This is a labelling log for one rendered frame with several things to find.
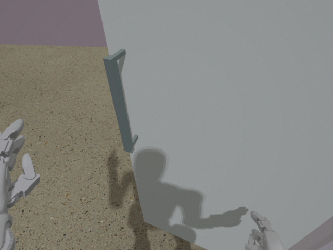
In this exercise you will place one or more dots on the handle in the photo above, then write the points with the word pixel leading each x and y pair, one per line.
pixel 113 76

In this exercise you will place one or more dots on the robot left forearm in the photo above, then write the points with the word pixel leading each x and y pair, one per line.
pixel 7 240

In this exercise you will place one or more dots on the right robot hand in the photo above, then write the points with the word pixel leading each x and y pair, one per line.
pixel 268 239

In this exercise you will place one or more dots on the fridge door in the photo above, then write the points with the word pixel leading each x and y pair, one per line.
pixel 232 102

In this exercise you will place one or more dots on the left robot hand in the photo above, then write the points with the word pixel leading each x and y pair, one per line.
pixel 10 146

